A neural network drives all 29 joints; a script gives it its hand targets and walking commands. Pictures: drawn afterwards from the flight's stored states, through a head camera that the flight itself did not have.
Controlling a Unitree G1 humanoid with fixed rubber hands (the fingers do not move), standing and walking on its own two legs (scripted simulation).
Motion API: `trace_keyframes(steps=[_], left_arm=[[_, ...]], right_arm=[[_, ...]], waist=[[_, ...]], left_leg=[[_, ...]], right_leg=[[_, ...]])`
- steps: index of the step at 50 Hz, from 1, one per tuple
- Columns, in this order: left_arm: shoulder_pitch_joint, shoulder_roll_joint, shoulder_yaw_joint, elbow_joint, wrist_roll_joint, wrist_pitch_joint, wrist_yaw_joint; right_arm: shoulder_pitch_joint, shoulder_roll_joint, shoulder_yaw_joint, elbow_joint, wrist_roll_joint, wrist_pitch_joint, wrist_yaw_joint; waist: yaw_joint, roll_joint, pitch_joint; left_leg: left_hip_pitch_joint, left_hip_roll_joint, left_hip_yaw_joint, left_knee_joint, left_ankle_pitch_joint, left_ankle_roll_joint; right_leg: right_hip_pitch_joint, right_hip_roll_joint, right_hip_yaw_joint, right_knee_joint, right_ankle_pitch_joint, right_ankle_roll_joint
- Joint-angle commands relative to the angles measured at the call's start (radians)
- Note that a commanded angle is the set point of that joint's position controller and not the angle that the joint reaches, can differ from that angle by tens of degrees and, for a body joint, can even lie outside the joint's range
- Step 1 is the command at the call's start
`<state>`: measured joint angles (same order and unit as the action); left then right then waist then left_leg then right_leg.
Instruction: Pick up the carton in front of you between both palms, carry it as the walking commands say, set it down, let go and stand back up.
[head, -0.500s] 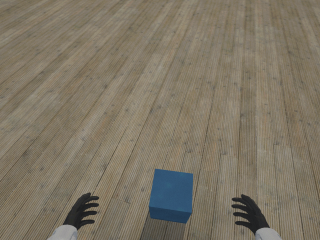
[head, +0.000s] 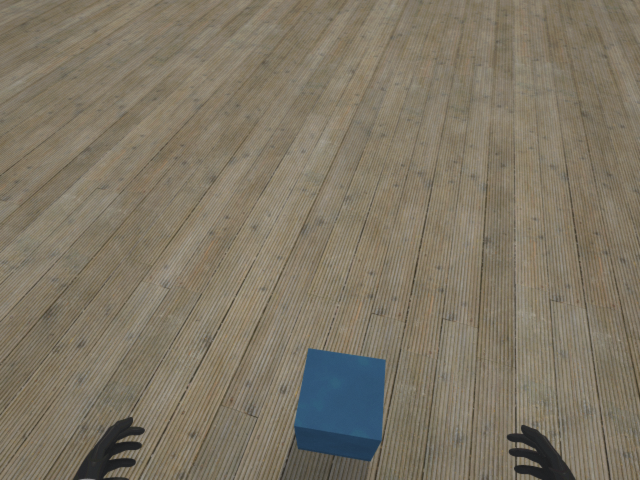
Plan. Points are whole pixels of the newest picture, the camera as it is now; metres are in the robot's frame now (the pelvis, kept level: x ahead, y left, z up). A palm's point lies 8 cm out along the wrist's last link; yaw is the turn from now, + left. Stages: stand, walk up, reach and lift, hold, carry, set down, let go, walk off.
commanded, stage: stand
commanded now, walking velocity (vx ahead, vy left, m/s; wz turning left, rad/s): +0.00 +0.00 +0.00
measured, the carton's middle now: (340, 406) +0.40 -0.04 -0.65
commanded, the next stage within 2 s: none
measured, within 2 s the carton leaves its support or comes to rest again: neither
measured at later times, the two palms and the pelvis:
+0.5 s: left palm out of the picture +0.10 +0.30 -0.09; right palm out of the picture +0.12 -0.28 -0.09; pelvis +0.00 +0.01 +0.00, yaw +0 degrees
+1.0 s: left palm out of the picture +0.07 +0.31 -0.09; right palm out of the picture +0.08 -0.29 -0.09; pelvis -0.02 +0.01 +0.01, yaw +0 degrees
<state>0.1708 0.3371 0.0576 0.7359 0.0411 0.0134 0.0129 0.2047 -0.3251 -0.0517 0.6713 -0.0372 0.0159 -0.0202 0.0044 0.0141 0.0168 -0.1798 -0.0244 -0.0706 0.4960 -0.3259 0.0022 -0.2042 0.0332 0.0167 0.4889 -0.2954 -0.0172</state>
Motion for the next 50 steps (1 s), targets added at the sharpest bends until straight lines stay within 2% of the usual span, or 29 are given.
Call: trace_keyframes(steps=[1, 4, 5, 7, 9, 12, 15, 17, 18, 19, 22, 24, 25, 26, 29, 30, 31, 33, 34, 35, 37, 38, 39, 40, 43, 44, 47, 49, 50], left_arm=[[-0.027, 0.136, 0.023, -0.029, -0.006, -0.017, 0.009], [-0.021, 0.134, 0.021, -0.010, -0.002, -0.018, 0.012], [-0.023, 0.145, 0.022, -0.002, -0.006, -0.019, 0.012], [-0.030, 0.145, 0.020, 0.011, -0.006, -0.019, 0.013], [-0.040, 0.152, 0.017, 0.023, -0.009, -0.016, 0.012], [-0.040, 0.152, 0.014, 0.043, -0.003, -0.019, 0.014], [-0.026, 0.151, 0.015, 0.064, -0.006, -0.023, 0.012], [-0.039, 0.166, 0.013, 0.076, -0.007, -0.022, 0.011], [-0.040, 0.165, 0.014, 0.066, -0.004, -0.024, 0.009], [-0.045, 0.151, 0.010, 0.074, -0.012, -0.027, 0.007], [-0.046, 0.161, 0.012, 0.098, -0.006, -0.026, 0.011], [-0.055, 0.173, 0.012, 0.105, -0.008, -0.022, 0.011], [-0.038, 0.171, 0.008, 0.109, -0.013, -0.025, 0.008], [-0.038, 0.165, 0.009, 0.112, -0.011, -0.026, 0.009], [-0.043, 0.178, 0.006, 0.126, -0.012, -0.028, 0.009], [-0.021, 0.173, 0.005, 0.137, -0.013, -0.031, 0.008], [-0.061, 0.181, 0.004, 0.135, -0.009, -0.026, 0.007], [-0.057, 0.175, -0.001, 0.141, -0.013, -0.027, 0.007], [-0.059, 0.175, -0.002, 0.145, -0.016, -0.027, 0.007], [-0.060, 0.184, -0.002, 0.148, -0.014, -0.027, 0.007], [-0.055, 0.192, -0.004, 0.159, -0.017, -0.030, 0.006], [-0.060, 0.198, -0.002, 0.165, -0.010, -0.028, 0.007], [-0.066, 0.201, -0.003, 0.166, -0.018, -0.026, 0.007], [-0.056, 0.181, -0.013, 0.173, -0.021, -0.032, 0.005], [-0.063, 0.201, -0.008, 0.186, -0.020, -0.033, 0.004], [-0.075, 0.203, -0.006, 0.185, -0.017, -0.032, 0.004], [-0.068, 0.210, -0.005, 0.203, -0.018, -0.032, 0.004], [-0.071, 0.206, -0.010, 0.207, -0.019, -0.033, 0.004], [-0.071, 0.203, -0.012, 0.207, -0.020, -0.033, 0.002]], right_arm=[[-0.033, -0.136, -0.026, -0.035, 0.003, -0.021, -0.011], [-0.033, -0.134, -0.019, -0.009, 0.005, -0.024, -0.012], [-0.031, -0.152, -0.025, -0.005, 0.002, -0.021, -0.012], [-0.038, -0.145, -0.024, 0.009, 0.005, -0.026, -0.011], [-0.030, -0.147, -0.020, 0.023, 0.006, -0.027, -0.014], [-0.043, -0.155, -0.020, 0.043, 0.005, -0.029, -0.016], [-0.041, -0.160, -0.020, 0.057, 0.000, -0.030, -0.015], [-0.044, -0.152, -0.016, 0.065, 0.007, -0.035, -0.012], [-0.026, -0.160, -0.018, 0.074, 0.006, -0.037, -0.013], [-0.040, -0.161, -0.012, 0.081, 0.008, -0.039, -0.015], [-0.050, -0.169, -0.016, 0.098, 0.007, -0.036, -0.015], [-0.054, -0.166, -0.012, 0.099, 0.006, -0.037, -0.014], [-0.045, -0.168, -0.012, 0.112, 0.010, -0.038, -0.016], [-0.050, -0.174, -0.012, 0.117, 0.006, -0.037, -0.016], [-0.027, -0.177, -0.006, 0.135, 0.009, -0.040, -0.010], [-0.057, -0.188, -0.008, 0.140, 0.007, -0.041, -0.010], [-0.062, -0.178, -0.006, 0.139, 0.009, -0.043, -0.011], [-0.066, -0.182, -0.004, 0.149, 0.009, -0.042, -0.013], [-0.061, -0.180, -0.005, 0.155, 0.006, -0.043, -0.012], [-0.066, -0.179, 0.000, 0.159, 0.007, -0.042, -0.010], [-0.065, -0.187, -0.002, 0.173, 0.011, -0.042, -0.008], [-0.067, -0.196, -0.003, 0.173, 0.006, -0.042, -0.007], [-0.068, -0.203, -0.004, 0.169, 0.012, -0.042, -0.006], [-0.054, -0.208, -0.003, 0.194, 0.013, -0.040, -0.004], [-0.072, -0.188, 0.007, 0.204, 0.013, -0.044, -0.005], [-0.078, -0.193, 0.008, 0.202, 0.013, -0.044, -0.004], [-0.085, -0.207, 0.008, 0.222, 0.013, -0.044, -0.004], [-0.079, -0.213, 0.005, 0.229, 0.010, -0.044, 0.001], [-0.076, -0.214, 0.008, 0.236, 0.012, -0.044, 0.000]], waist=[[0.004, -0.024, -0.138], [0.007, -0.026, -0.118], [0.005, -0.001, -0.098], [0.003, -0.021, -0.100], [-0.001, 0.003, -0.095], [0.007, -0.023, -0.053], [0.015, -0.010, -0.025], [0.000, -0.001, -0.064], [0.004, -0.012, -0.064], [0.013, 0.016, -0.058], [0.003, 0.014, -0.058], [0.001, -0.032, -0.031], [0.011, -0.003, -0.058], [0.015, 0.001, -0.033], [0.006, -0.029, -0.032], [0.015, 0.002, -0.043], [0.009, -0.015, -0.037], [0.009, -0.002, -0.024], [0.014, -0.027, -0.033], [0.005, 0.001, -0.022], [0.008, 0.002, -0.001], [0.001, -0.039, -0.013], [-0.007, -0.033, -0.009], [0.007, -0.006, -0.020], [0.002, 0.001, -0.014], [0.013, -0.038, -0.005], [0.010, -0.010, 0.003], [0.009, -0.035, 0.008], [0.010, 0.000, 0.009]], left_leg=[[0.049, 0.086, -0.052, -0.035, 0.431, -0.004], [0.048, 0.082, -0.051, -0.040, 0.447, 0.004], [0.035, 0.088, -0.041, -0.046, 0.454, -0.001], [0.055, 0.094, -0.055, -0.049, 0.442, 0.001], [0.051, 0.095, -0.052, -0.061, 0.472, 0.001], [0.037, 0.092, -0.064, -0.077, 0.411, 0.004], [0.017, 0.090, -0.069, -0.096, 0.355, 0.007], [0.050, 0.095, -0.069, -0.099, 0.336, 0.002], [0.047, 0.100, -0.075, -0.106, 0.359, 0.007], [0.041, 0.095, -0.069, -0.105, 0.376, 0.008], [0.056, 0.096, -0.067, -0.117, 0.412, 0.005], [0.052, 0.098, -0.075, -0.124, 0.347, 0.004], [0.052, 0.101, -0.077, -0.131, 0.361, 0.008], [0.045, 0.091, -0.073, -0.140, 0.333, 0.002], [0.042, 0.098, -0.074, -0.145, 0.339, 0.009], [0.047, 0.098, -0.085, -0.148, 0.324, 0.014], [0.046, 0.098, -0.080, -0.146, 0.326, 0.012], [0.032, 0.098, -0.083, -0.162, 0.311, 0.009], [0.050, 0.101, -0.088, -0.164, 0.295, 0.010], [0.047, 0.097, -0.079, -0.166, 0.274, 0.007], [0.034, 0.098, -0.090, -0.169, 0.261, 0.010], [0.044, 0.100, -0.091, -0.170, 0.251, 0.015], [0.043, 0.102, -0.091, -0.176, 0.250, 0.011], [0.043, 0.102, -0.087, -0.179, 0.250, 0.009], [0.026, 0.102, -0.094, -0.189, 0.230, 0.014], [0.016, 0.101, -0.096, -0.199, 0.202, 0.009], [0.027, 0.103, -0.103, -0.205, 0.184, 0.012], [0.033, 0.103, -0.100, -0.206, 0.193, 0.011], [0.028, 0.101, -0.093, -0.211, 0.191, 0.009]], right_leg=[[0.089, -0.107, 0.075, -0.036, 0.407, 0.005], [0.086, -0.109, 0.073, -0.034, 0.421, 0.007], [0.088, -0.110, 0.066, -0.044, 0.431, 0.008], [0.090, -0.114, 0.070, -0.046, 0.427, 0.009], [0.088, -0.119, 0.072, -0.038, 0.424, 0.000], [0.072, -0.113, 0.070, -0.064, 0.369, 0.005], [0.067, -0.116, 0.076, -0.088, 0.314, 0.003], [0.090, -0.122, 0.083, -0.095, 0.323, 0.001], [0.090, -0.122, 0.083, -0.080, 0.336, -0.002], [0.095, -0.121, 0.085, -0.084, 0.345, -0.002], [0.099, -0.117, 0.075, -0.089, 0.353, 0.000], [0.077, -0.119, 0.081, -0.105, 0.304, 0.002], [0.103, -0.123, 0.082, -0.097, 0.307, -0.009], [0.091, -0.116, 0.079, -0.111, 0.287, 0.003], [0.103, -0.127, 0.087, -0.107, 0.292, -0.003], [0.097, -0.129, 0.099, -0.117, 0.284, -0.011], [0.094, -0.128, 0.091, -0.111, 0.287, -0.008], [0.093, -0.130, 0.096, -0.122, 0.269, -0.007], [0.081, -0.128, 0.091, -0.127, 0.247, -0.004], [0.077, -0.128, 0.106, -0.138, 0.243, -0.004], [0.071, -0.131, 0.107, -0.147, 0.244, -0.004], [0.083, -0.127, 0.099, -0.145, 0.238, -0.004], [0.067, -0.129, 0.096, -0.145, 0.232, 0.000], [0.084, -0.132, 0.104, -0.153, 0.213, -0.001], [0.102, -0.137, 0.112, -0.154, 0.228, -0.004], [0.093, -0.133, 0.101, -0.158, 0.188, -0.001], [0.079, -0.137, 0.120, -0.174, 0.169, -0.009], [0.074, -0.139, 0.111, -0.176, 0.166, -0.004], [0.080, -0.144, 0.116, -0.182, 0.169, -0.007]])
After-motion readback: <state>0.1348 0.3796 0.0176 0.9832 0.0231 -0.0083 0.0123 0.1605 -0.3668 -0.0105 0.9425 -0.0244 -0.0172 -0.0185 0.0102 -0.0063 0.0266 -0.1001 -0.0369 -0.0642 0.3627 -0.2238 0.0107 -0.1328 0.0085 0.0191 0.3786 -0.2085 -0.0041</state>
